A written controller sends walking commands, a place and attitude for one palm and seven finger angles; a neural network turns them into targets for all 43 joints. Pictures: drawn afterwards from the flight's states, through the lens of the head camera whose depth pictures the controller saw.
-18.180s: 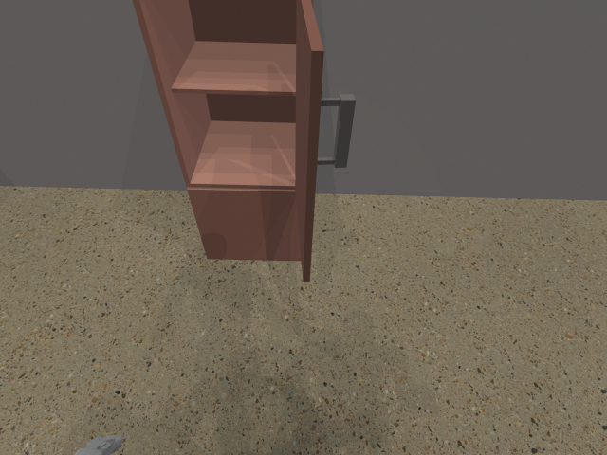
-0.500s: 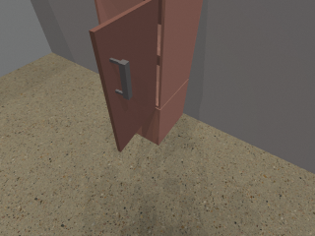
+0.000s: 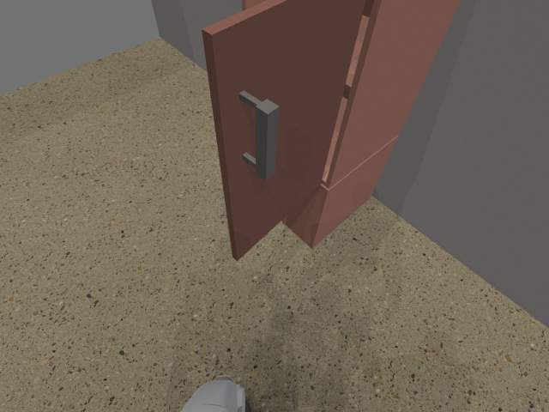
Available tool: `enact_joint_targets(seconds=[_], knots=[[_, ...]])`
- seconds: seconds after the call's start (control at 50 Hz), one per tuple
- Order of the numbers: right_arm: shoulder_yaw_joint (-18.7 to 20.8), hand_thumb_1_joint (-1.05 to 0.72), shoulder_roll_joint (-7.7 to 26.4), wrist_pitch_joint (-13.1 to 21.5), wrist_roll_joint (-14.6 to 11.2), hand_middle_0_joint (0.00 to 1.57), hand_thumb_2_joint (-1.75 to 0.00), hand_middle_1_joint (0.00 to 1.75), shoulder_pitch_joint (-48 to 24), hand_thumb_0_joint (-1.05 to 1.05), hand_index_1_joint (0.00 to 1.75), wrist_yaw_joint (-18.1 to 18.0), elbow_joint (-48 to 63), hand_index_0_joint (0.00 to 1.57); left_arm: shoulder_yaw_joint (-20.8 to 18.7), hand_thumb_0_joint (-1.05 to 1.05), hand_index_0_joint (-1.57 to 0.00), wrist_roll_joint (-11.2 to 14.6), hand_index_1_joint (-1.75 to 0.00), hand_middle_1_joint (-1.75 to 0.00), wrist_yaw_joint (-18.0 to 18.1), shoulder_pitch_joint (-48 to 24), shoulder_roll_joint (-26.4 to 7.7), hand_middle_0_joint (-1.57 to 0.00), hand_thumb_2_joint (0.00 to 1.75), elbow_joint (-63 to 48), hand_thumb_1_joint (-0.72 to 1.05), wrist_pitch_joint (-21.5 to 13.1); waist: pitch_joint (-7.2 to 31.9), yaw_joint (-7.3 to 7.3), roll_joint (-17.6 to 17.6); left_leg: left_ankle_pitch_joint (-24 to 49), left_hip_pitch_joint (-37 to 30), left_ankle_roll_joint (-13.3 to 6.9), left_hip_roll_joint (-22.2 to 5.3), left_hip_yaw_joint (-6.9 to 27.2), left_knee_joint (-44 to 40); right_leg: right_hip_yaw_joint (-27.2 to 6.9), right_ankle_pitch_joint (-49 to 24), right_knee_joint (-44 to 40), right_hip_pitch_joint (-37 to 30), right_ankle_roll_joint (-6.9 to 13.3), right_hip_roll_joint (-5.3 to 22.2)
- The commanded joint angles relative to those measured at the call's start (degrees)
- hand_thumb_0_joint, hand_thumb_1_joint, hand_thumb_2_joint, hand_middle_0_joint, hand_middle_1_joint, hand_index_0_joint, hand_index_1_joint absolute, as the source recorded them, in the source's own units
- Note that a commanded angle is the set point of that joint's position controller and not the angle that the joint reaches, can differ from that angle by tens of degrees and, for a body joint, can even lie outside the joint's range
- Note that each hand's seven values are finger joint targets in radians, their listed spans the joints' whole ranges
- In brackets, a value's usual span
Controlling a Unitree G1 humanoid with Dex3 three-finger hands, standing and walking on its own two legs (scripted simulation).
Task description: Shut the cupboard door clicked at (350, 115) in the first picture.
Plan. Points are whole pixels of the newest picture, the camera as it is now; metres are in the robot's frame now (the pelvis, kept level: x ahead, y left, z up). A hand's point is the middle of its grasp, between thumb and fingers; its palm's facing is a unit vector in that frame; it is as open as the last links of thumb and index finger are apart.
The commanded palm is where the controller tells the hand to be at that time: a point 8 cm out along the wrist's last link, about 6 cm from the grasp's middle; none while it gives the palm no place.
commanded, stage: shuffle to correct the standing spot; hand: left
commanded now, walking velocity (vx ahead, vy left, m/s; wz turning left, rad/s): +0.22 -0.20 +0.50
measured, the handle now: (256, 137) +0.50 +0.07 +0.10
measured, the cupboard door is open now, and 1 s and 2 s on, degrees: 95 95 95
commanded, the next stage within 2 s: come to a stop and stand still in 1.94 s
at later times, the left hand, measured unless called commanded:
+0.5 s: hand (196, 342) +0.24 +0.15 -0.15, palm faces +0.14 -0.97 -0.18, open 7.4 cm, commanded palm none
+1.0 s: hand (252, 387) +0.18 +0.05 -0.18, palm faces +0.54 -0.82 -0.20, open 7.3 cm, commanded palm none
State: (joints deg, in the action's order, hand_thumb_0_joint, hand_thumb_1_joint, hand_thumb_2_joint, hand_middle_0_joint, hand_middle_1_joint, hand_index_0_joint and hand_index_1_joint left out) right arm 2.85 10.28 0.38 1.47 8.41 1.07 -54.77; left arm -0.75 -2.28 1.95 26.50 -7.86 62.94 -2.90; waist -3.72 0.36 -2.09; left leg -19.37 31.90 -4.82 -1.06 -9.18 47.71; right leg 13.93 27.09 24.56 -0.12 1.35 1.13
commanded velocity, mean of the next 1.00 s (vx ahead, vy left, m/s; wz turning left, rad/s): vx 0.09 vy -0.20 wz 0.50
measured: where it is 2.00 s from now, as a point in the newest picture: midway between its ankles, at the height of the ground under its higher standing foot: (390, 362)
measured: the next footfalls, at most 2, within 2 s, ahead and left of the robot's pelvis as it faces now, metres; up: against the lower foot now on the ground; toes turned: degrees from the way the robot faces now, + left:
left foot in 0.06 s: +0.12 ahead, +0.07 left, +0.00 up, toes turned +10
right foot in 0.56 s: +0.31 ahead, -0.16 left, +0.00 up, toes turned +11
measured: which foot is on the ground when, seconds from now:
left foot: up 0.00-0.04, down 0.06-0.56, up 0.58-0.98, down 1.00-1.00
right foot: down 0.00-0.06, up 0.08-0.54, down 0.56-1.00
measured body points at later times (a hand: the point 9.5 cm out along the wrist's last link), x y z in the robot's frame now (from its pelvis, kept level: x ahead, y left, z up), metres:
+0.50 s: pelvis +0.16 -0.05 +0.01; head +0.20 -0.03 +0.46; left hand +0.23 +0.20 -0.13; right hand +0.18 -0.29 -0.13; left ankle +0.08 +0.06 -0.72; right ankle +0.28 -0.18 -0.69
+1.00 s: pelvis +0.27 -0.12 +0.00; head +0.30 -0.07 +0.44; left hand +0.15 +0.09 -0.16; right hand +0.51 -0.26 -0.13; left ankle +0.24 -0.04 -0.73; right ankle +0.28 -0.17 -0.72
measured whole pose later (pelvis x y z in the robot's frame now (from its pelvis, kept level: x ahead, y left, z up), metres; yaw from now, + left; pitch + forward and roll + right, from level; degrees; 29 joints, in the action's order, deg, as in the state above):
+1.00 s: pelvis +0.27 -0.12 +0.00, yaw +31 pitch +1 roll -1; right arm 3.4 10.5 -1.5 1.9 5.5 0.2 -50.7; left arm -1.9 -1.9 1.3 18.2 -11.8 54.0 1.0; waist -4.5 1.5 -2.2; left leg -17.6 20.0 -1.9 -2.7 -9.1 37.6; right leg 21.0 22.9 37.7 15.0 4.4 2.9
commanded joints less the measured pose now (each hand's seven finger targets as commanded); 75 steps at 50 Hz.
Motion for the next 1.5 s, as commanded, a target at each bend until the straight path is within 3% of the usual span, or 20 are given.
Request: enact_joint_targets(seconds=[0.0, 0.02, 0.04, 0.1, 0.18, 0.4, 0.5, 0.52, 0.54, 0.56, 0.68, 0.92, 0.94, 0.98, 1.0, 1.14, 1.34, 1.38, 1.42, 1.48], knots=[[1.59, -0.90, 7.20, 1.79, 0.44, 0.20, -0.90, 0.30, 19.78, 0.00, 0.30, -1.42, -1.16, 0.20, -1.94, 0.00, -0.20, 1.05, -0.30, -0.30, -0.74, 0.00, -10.66, -0.20, 0.90, -4.10, 0.90, -0.73, 13.50, -10.66, -1.82, 13.27, -34.30, -4.30, -0.59, 1.64, -13.59, -0.58, -54.27, 27.65, 13.36, 1.73, 9.73], [3.19, -0.90, 13.63, 1.60, 0.96, 0.20, -0.90, 0.30, 24.22, 0.00, 0.30, -2.29, -1.95, 0.20, -1.79, 0.00, -0.20, 1.79, -0.30, -0.30, -1.69, 0.37, -7.74, -0.20, 0.90, -6.44, 0.90, -0.52, 17.84, -10.72, 10.56, 26.39, -46.92, -12.07, -17.63, 27.61, -16.81, -2.42, -10.78, 48.92, 30.83, -1.39, 2.25], [3.24, -0.90, 16.85, 1.49, -0.32, 0.20, -0.90, 0.30, 24.49, 0.00, 0.30, -2.67, -1.84, 0.20, -1.83, 0.00, -0.20, 1.37, -0.30, -0.30, -1.67, -1.62, -7.52, -0.20, 0.90, -9.25, 0.90, -0.20, 20.09, -9.22, 10.63, 32.37, -48.22, -18.21, -28.63, 47.12, -25.52, -11.14, 2.89, 59.75, 40.28, -1.26, 0.05], [1.91, -0.90, 10.24, 2.44, -0.40, 0.20, -0.90, 0.30, 9.96, 0.00, 0.30, -3.20, 0.32, 0.20, -2.66, 0.00, -0.20, -0.22, -0.30, -0.30, -1.73, -6.18, -7.09, -0.20, 0.90, -9.27, 0.90, 0.93, -0.21, -1.81, 6.92, 18.84, -20.84, -9.10, -21.87, 33.76, -31.85, -15.21, -9.29, 58.57, 42.20, -3.21, 6.35], [1.21, -0.90, 8.42, 4.06, -0.15, 0.20, -0.90, 0.30, 5.44, 0.00, 0.30, -2.38, 1.10, 0.20, -2.43, 0.00, -0.20, -0.66, -0.30, -0.30, -2.73, -0.20, -4.62, -0.20, 0.90, -6.28, 0.90, 3.12, 0.47, 2.97, 7.39, 25.31, -11.70, -4.99, -11.35, 13.08, -30.72, -13.44, -16.07, 49.69, 33.80, -5.24, 5.21], [3.09, -0.90, 10.99, 2.43, 0.56, 0.20, -0.90, 0.30, 13.00, 0.00, 0.30, -2.14, 0.84, 0.20, -2.69, 0.00, -0.20, 0.47, -0.30, -0.30, -3.15, -21.29, -6.79, -0.20, 0.90, -14.74, 0.90, 2.74, 0.51, -3.71, 10.88, 22.02, -22.05, -5.55, -10.98, 21.80, -30.12, -12.17, -15.58, 21.76, 36.65, -7.08, 4.13], [3.64, -0.90, 11.75, 1.48, 0.63, 0.20, -0.90, 0.30, 9.56, 0.00, 0.30, -2.46, 1.93, 0.20, -3.58, 0.00, -0.20, 0.81, -0.30, -0.30, -2.86, -11.95, -8.67, -0.20, 0.90, -12.91, 0.90, 1.20, 5.89, 0.63, 8.72, 20.90, -15.17, -1.48, -9.09, 22.89, -18.67, -10.72, -17.91, 2.89, 12.69, -4.84, 0.47], [3.44, -0.90, 10.04, 1.59, 0.21, 0.20, -0.90, 0.30, 11.01, 0.00, 0.30, -2.12, 1.54, 0.20, -4.34, 0.00, -0.20, 0.44, -0.30, -0.30, -2.49, -6.10, -11.82, -0.20, 0.90, -11.48, 0.90, 0.49, 9.64, 3.12, 0.51, 13.10, -8.43, 0.75, -5.22, 20.32, -9.43, -14.89, -21.52, -0.54, 0.05, -4.01, 4.48], [2.53, -0.90, 5.00, 1.69, -0.31, 0.20, -0.90, 0.30, 14.58, 0.00, 0.30, -2.02, 2.23, 0.20, -5.44, 0.00, -0.20, -0.13, -0.30, -0.30, -1.65, -0.90, -16.75, -0.20, 0.90, -10.63, 0.90, 0.42, 16.46, 4.21, -17.83, -14.56, 3.28, 4.33, 3.20, 10.95, 9.04, -28.11, -30.91, -0.40, -13.30, 0.80, 20.06], [2.11, -0.90, 5.47, 1.20, -0.57, 0.20, -0.90, 0.30, 13.14, 0.00, 0.30, -2.32, 3.68, 0.20, -4.71, 0.00, -0.20, 0.45, -0.30, -0.30, -1.01, -0.37, -16.83, -0.20, 0.90, -11.33, 0.90, 0.85, 17.12, 3.95, -17.94, -21.22, 4.58, 4.22, 3.26, 10.72, 21.08, -33.22, -35.88, -3.13, -7.41, 5.26, 25.02], [2.09, -0.90, 3.98, -1.48, 0.19, 0.20, -0.90, 0.30, 9.33, 0.00, 0.30, -0.12, 2.25, 0.20, -2.36, 0.00, -0.20, 0.53, -0.30, -0.30, 0.19, -12.58, -7.95, -0.20, 0.90, -14.14, 0.90, -0.37, 6.15, -1.75, -3.23, -3.08, 2.53, 5.32, -2.75, 8.36, 28.94, -12.81, -26.93, -6.81, 10.58, 5.64, 15.73], [1.18, -0.90, 3.56, -1.46, 0.17, 0.20, -0.90, 0.30, 4.78, 0.00, 0.30, -1.11, 5.07, 0.20, -2.70, 0.00, -0.20, 0.12, -0.30, -0.30, -0.44, -6.48, -10.74, -0.20, 0.90, -11.97, 0.90, 2.71, 7.66, -1.29, -3.50, 0.62, -15.37, 4.26, -0.82, -1.23, -12.26, -2.60, -48.95, 5.65, 7.20, 5.04, 14.35], [1.72, -0.90, 5.41, -1.34, 0.40, 0.20, -0.90, 0.30, 8.95, 0.00, 0.30, -1.49, 4.21, 0.20, -2.66, 0.00, -0.20, 0.54, -0.30, -0.30, -0.83, -7.23, -11.00, -0.20, 0.90, -12.45, 0.90, 2.90, 9.99, -3.81, -1.65, 7.61, -24.16, 3.20, -2.72, 0.13, -18.88, -0.72, -46.73, 13.52, 11.28, 2.44, 13.64], [4.08, -0.90, 16.59, -1.03, 0.47, 0.20, -0.90, 0.30, 15.61, 0.00, 0.30, -2.82, 3.30, 0.20, -1.90, 0.00, -0.20, 1.18, -0.30, -0.30, -1.71, -9.43, -7.70, -0.20, 0.90, -16.53, 0.90, 3.35, 11.98, -6.94, 20.32, 46.90, -40.34, -11.22, -31.07, 37.59, -26.22, -4.56, 6.51, 41.50, 39.44, -5.24, 4.23], [3.96, -0.90, 18.42, -1.32, -0.16, 0.20, -0.90, 0.30, 16.43, 0.00, 0.30, -2.99, 3.19, 0.20, -2.67, 0.00, -0.20, 0.79, -0.30, -0.30, -1.31, -12.04, -12.04, -0.20, 0.90, -17.78, 0.90, 4.25, 11.92, -7.64, 10.41, 49.47, -38.43, -14.23, -34.61, 35.85, -25.21, -13.19, 7.20, 46.55, 38.58, -4.57, 4.93], [2.72, -0.90, 13.54, -0.13, 0.01, 0.20, -0.90, 0.30, -0.69, 0.00, 0.30, -2.76, 6.17, 0.20, -3.97, 0.00, -0.20, 0.43, -0.30, -0.30, -2.56, -6.37, -9.36, -0.20, 0.90, -12.78, 0.90, 6.62, 1.94, 1.80, 11.42, 27.22, -15.27, -1.60, -14.43, 11.90, -30.14, -13.34, -11.57, 43.03, 29.36, -8.39, 4.49], [5.79, -0.90, 17.53, -1.99, 0.64, 0.20, -0.90, 0.30, 1.10, 0.00, 0.30, -2.12, 6.28, 0.20, -4.18, 0.00, -0.20, 1.69, -0.30, -0.30, -2.52, -10.89, -9.90, -0.20, 0.90, -15.27, 0.90, 4.65, 7.92, -1.13, 18.93, 29.66, -19.24, 0.10, -13.52, 19.54, -22.01, -9.65, -5.72, 9.53, 17.70, -6.90, 0.00], [5.73, -0.90, 14.56, -2.06, -0.17, 0.20, -0.90, 0.30, 1.27, 0.00, 0.30, -2.02, 6.36, 0.20, -5.12, 0.00, -0.20, 1.02, -0.30, -0.30, -2.37, -4.95, -14.25, -0.20, 0.90, -13.43, 0.90, 3.57, 10.90, 1.62, 7.36, 13.46, -11.83, 5.01, -6.79, 16.30, -12.79, -11.29, -20.41, -5.68, 5.68, -5.87, 3.94], [3.61, -0.90, 6.03, -2.47, -0.52, 0.20, -0.90, 0.30, 2.72, 0.00, 0.30, -2.17, 8.19, 0.20, -5.76, 0.00, -0.20, -0.50, -0.30, -0.30, -1.40, -6.38, -21.13, -0.20, 0.90, -14.37, 0.90, 4.01, 12.62, 2.21, -20.79, -23.44, 1.95, 7.36, 3.08, 9.71, 14.51, -25.35, -47.91, -1.99, 4.05, 3.56, 23.17], [3.93, -0.90, 8.18, -3.63, -0.71, 0.20, -0.90, 0.30, 4.20, 0.00, 0.30, -2.66, 3.42, 0.20, -3.98, 0.00, -0.20, 0.06, -0.30, -0.30, -0.86, -15.44, -14.99, -0.20, 0.90, -16.55, 0.90, 4.55, 6.46, -0.99, -15.60, -12.62, 0.87, 6.63, 1.12, 11.40, 32.46, -16.25, -36.84, -2.95, 14.47, 6.18, 14.64]])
